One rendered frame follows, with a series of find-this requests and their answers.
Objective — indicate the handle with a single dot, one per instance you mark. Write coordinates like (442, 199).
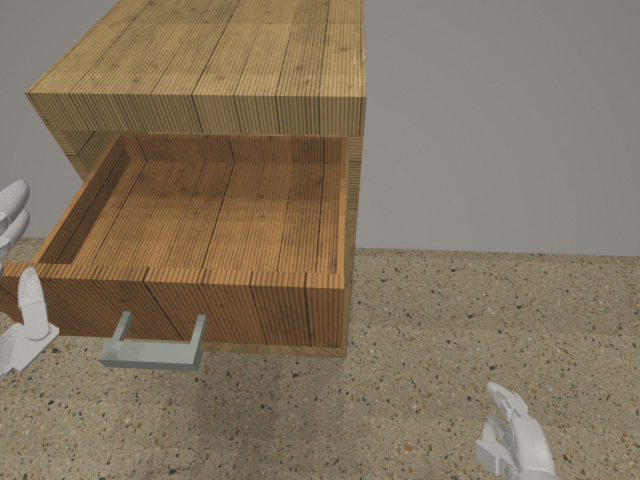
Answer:
(147, 355)

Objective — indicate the drawer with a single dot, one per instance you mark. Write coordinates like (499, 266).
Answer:
(247, 230)

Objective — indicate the cabinet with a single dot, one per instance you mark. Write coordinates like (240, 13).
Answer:
(217, 67)

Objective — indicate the robot left hand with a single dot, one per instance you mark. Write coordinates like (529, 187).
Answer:
(21, 344)

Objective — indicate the robot right hand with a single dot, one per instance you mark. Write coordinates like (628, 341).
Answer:
(524, 445)

